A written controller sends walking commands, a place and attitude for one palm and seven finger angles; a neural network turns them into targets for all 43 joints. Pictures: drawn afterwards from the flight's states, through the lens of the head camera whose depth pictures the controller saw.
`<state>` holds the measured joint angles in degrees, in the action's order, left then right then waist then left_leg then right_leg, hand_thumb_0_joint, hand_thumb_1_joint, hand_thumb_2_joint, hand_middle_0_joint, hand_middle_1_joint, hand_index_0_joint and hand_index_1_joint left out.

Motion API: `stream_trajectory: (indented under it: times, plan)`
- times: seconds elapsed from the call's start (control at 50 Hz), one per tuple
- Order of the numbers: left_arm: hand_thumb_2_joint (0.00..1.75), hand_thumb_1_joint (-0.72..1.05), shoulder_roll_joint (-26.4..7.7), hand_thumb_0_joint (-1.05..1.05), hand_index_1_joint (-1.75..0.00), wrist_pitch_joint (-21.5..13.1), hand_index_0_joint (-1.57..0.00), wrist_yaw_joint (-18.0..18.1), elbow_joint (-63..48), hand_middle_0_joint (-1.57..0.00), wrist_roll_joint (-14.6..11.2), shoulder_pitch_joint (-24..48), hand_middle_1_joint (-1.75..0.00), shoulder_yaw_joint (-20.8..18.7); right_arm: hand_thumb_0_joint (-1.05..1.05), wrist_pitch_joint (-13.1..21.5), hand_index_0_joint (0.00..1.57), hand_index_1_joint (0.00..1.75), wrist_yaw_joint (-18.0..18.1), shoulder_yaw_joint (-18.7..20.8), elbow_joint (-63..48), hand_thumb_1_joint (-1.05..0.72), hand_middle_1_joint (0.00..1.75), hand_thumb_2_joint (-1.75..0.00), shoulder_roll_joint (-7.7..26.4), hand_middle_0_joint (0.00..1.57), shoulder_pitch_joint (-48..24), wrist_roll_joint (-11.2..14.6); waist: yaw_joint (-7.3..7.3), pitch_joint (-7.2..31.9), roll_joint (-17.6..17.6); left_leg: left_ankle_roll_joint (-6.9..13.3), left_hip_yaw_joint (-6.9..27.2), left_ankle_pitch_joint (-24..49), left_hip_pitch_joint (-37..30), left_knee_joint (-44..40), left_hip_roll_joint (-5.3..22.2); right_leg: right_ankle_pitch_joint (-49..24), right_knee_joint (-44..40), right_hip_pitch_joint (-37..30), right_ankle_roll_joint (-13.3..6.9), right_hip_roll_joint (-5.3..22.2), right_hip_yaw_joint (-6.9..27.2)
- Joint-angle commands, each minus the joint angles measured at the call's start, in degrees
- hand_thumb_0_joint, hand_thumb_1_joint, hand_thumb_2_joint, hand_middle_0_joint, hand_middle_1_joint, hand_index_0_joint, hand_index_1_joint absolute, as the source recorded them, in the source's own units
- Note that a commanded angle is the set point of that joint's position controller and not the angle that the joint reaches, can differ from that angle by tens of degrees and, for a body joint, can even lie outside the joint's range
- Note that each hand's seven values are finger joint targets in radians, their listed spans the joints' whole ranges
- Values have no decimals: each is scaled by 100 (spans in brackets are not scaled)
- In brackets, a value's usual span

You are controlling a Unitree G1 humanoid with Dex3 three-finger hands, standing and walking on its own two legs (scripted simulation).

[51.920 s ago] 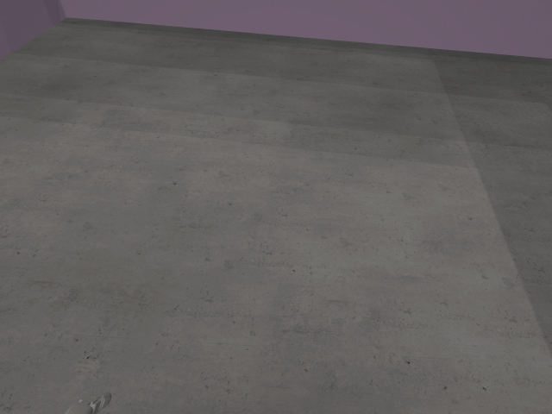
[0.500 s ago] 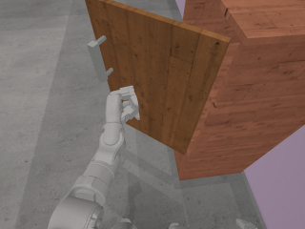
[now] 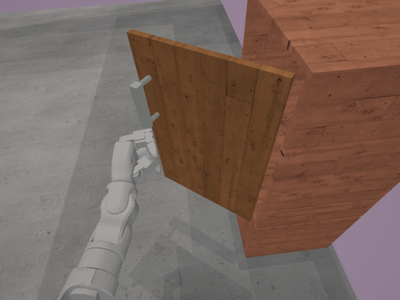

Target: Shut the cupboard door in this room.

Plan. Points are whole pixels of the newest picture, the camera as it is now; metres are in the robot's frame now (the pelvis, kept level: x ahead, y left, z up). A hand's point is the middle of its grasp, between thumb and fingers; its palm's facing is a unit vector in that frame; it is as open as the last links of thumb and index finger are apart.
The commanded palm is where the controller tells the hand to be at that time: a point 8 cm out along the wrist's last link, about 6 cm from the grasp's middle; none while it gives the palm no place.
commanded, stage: draw the hand back to the body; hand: left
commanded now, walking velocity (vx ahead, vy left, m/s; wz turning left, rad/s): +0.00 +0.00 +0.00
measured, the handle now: (147, 102) +0.59 +0.16 +0.06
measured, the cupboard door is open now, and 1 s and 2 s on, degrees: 52 52 52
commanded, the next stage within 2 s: step back with the hand held close in 1.30 s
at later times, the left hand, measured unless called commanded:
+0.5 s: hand (80, 204) +0.25 +0.20 +0.13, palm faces +0.15 -0.96 -0.22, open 3.3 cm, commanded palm +0.22 +0.25 +0.16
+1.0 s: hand out of the picture +0.18 +0.31 +0.19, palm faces +0.48 -0.76 -0.44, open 6.7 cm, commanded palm +0.14 +0.34 +0.21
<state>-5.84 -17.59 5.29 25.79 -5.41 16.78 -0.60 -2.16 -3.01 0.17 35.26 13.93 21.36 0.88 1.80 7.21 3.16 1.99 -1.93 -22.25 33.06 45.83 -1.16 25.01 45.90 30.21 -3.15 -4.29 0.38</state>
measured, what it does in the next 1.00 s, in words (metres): stands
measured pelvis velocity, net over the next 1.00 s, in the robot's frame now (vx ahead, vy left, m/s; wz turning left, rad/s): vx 0.01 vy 0.03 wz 0.04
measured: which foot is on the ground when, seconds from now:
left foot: down 0.00-1.00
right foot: down 0.00-1.00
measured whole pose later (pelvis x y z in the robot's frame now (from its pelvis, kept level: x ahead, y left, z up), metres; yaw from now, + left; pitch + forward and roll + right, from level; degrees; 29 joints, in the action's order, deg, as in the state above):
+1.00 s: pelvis +0.01 +0.03 +0.04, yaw +2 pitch -3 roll -1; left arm -22.1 -2.8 5.3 -22.7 -5.0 -28.4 -21.5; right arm 1.2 3.2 -1.5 34.3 14.3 11.9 1.3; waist -4.1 0.5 4.2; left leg 4.0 -0.3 -14.1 8.5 25.2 -3.6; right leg 15.6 21.7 3.5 -1.0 -2.0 -0.1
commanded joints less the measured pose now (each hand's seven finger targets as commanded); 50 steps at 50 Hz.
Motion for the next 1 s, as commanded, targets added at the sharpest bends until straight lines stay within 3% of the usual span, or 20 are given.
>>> stream_trajectory:
  times: [0.0, 0.04, 0.08, 0.14, 0.18, 0.2, 0.22, 0.26, 0.3, 0.36, 0.5, 0.54, 0.62, 0.7, 0.76, 0.78, 0.86, 0.9, 0.92, 0.98]
  plan:
    - [90, 90, -346, 0, -150, 522, -130, -240, -1906, -130, -394, 1366, -150, -29, 0, 271, 20, 30, 228, 187, -1097, -90, 30, -90, 633, 20, -772, 219, 15, 1058, -885, 115, 121, 1336, -1255, -729, 75, -2350, -1185, -890, 458, 298, 119]
    - [90, 90, -553, 0, -150, 558, -130, -211, -2601, -130, -436, 1305, -150, -166, 0, 339, 20, 30, 311, 136, -1164, -90, 30, -90, 602, 20, -955, 214, -66, 1076, -750, 118, 160, 1368, -1442, -854, 71, -2205, -1236, -1033, 347, 287, 79]
    - [90, 90, -740, 0, -150, 445, -130, -170, -3107, -130, -399, 1056, -150, -265, 0, 435, 20, 30, 368, 76, -1192, -90, 30, -90, 551, 20, -1106, 197, -137, 1066, -367, 111, 196, 1454, -1640, -937, 79, -2145, -1208, -1058, 253, 279, 27]
    - [90, 90, -830, 0, -144, 364, -124, -230, -3352, -124, -316, 684, -144, -225, 0, 535, 20, 30, 389, 15, -1175, -90, 30, -90, 527, 20, -1271, 191, -140, 903, -177, 83, 240, 1337, -1744, -1044, 91, -1886, -1232, -1015, 200, 266, -2]
    - [90, 90, -878, 0, -138, 544, -119, -358, -3369, -119, -325, 289, -138, -238, 0, 543, 20, 30, 387, -2, -1195, -90, 30, -90, 539, 20, -1337, 227, -155, 752, -84, 69, 266, 1302, -1798, -1130, 106, -1805, -1296, -1026, 183, 271, -24]
    - [90, 90, -878, 0, -135, 700, -116, -441, -3363, -116, -366, 61, -135, -259, 0, 528, 20, 30, 395, -12, -1219, -90, 30, -90, 547, 20, -1369, 236, -188, 744, -78, 61, 274, 1301, -1829, -1178, 101, -1822, -1331, -1103, 176, 272, -43]
    - [90, 90, -1177, 0, -132, 763, -113, -355, -3584, -113, 18, -138, -132, 33, 0, 380, 20, 30, 484, -9, -1247, -90, 30, -90, 438, 20, -1462, 202, -168, 470, -289, 49, 345, 1222, -1955, -1426, 79, -1880, -1759, -1222, 241, 446, 264]
    - [90, 90, -1126, 0, -126, 896, -108, -333, -3724, -108, -5, -596, -126, -50, 0, 285, 20, 30, 563, -37, -1327, -90, 30, -90, 436, 20, -1534, 189, -178, 378, -479, 76, 319, 1218, -2010, -1525, 81, -1905, -1954, -1461, 291, 498, 298]
    - [90, 90, -1159, 0, -120, 994, -102, -309, -3894, -102, 36, -778, -120, -78, 0, 205, 20, 30, 609, -97, -1322, -90, 30, -90, 412, 20, -1628, 170, -182, 230, -396, 73, 340, 1341, -2244, -1706, 120, -1968, -2031, -1554, 245, 480, 215]
    - [90, 90, -1415, 0, -111, 1122, -94, -259, -4127, -94, 63, -1044, -111, -325, 0, 148, 20, 30, 666, -128, -1314, -90, 30, -90, 439, 20, -1734, 148, -216, -37, -428, 78, 377, 1321, -2418, -1955, 155, -1738, -2278, -1661, 201, 429, 155]
    - [90, 90, -1852, 0, -90, 1185, -75, -71, -5266, -75, 111, -1543, -90, -876, 0, 273, 20, 30, 735, -222, -1280, -90, 30, -90, 387, 20, -1871, 72, -337, 269, 314, 4, 511, 1847, -3038, -2336, 220, -1958, -2449, -2155, 108, 413, 17]
    - [90, 90, -1878, 0, -84, 1203, -69, -38, -5480, -69, 120, -1892, -84, -986, 0, 338, 20, 30, 717, -211, -1256, -90, 30, -90, 392, 20, -1869, 57, -361, 219, 308, -40, 547, 2080, -3126, -2400, 257, -2062, -2473, -2202, 103, 389, -36]
    - [90, 90, -1906, 0, -72, 1249, -58, -32, -5475, -58, 94, -2686, -72, -1255, 0, 384, 20, 30, 679, -170, -1194, -90, 30, -90, 441, 20, -1844, 35, -404, -71, -94, -90, 563, 2296, -3015, -2488, 294, -2162, -2544, -2280, 121, 383, -82]
    - [90, 90, -2167, 0, -60, 1273, -47, -45, -5464, -47, 60, -3348, -60, -1780, 0, 351, 20, 30, 653, -86, -1159, -90, 30, -90, 474, 20, -1826, 43, -469, -147, -392, -75, 468, 2485, -2913, -2462, 297, -2353, -2583, -2390, 158, 412, -69]
    - [90, 90, -2502, 0, -51, 1205, -39, -4, -5735, -39, 58, -3518, -51, -2224, 0, 404, 20, 30, 637, -40, -1117, -90, 30, -90, 510, 20, -1827, 40, -518, -130, -57, -98, 471, 2470, -2899, -2459, 293, -2277, -2635, -2436, 144, 419, -37]
    - [90, 90, -2508, 0, -48, 1160, -36, 9, -5976, -36, 46, -3507, -48, -2277, 0, 437, 20, 30, 634, -33, -1135, -90, 30, -90, 493, 20, -1805, 48, -515, 81, 107, -110, 480, 2541, -2940, -2447, 283, -2322, -2585, -2535, 143, 439, -42]
    - [90, 90, -2851, 0, -36, 1114, -25, 96, -6113, -25, 21, -3893, -36, -2782, 0, 564, 20, 30, 651, -4, -1082, -90, 30, -90, 528, 20, -1786, 57, -571, -84, 217, -130, 483, 2543, -2828, -2408, 276, -2303, -2648, -2494, 133, 422, -27]
    - [90, 90, -2896, 0, -30, 1069, -20, 130, -6232, -20, 18, -4033, -30, -2939, 0, 626, 20, 30, 666, 15, -1067, -90, 30, -90, 504, 20, -1746, 66, -576, -26, 383, -145, 466, 2564, -2844, -2395, 271, -2310, -2615, -2501, 133, 428, -48]
    - [90, 90, -2583, 0, -30, 1072, -20, 98, -6142, -20, 37, -4010, -30, -2634, 0, 652, 20, 30, 655, 10, -1033, -90, 30, -90, 490, 20, -1750, 64, -514, -199, 317, -148, 488, 2521, -2856, -2416, 277, -2213, -2618, -2362, 142, 418, -64]
    - [90, 90, -2314, 0, -30, 1112, -20, 86, -5932, -20, 68, -3815, -30, -2309, 0, 711, 20, 30, 644, 59, -972, -90, 30, -90, 588, 20, -1693, 60, -419, -522, 151, -122, 524, 2278, -2866, -2488, 311, -1978, -2677, -2098, 161, 415, -64]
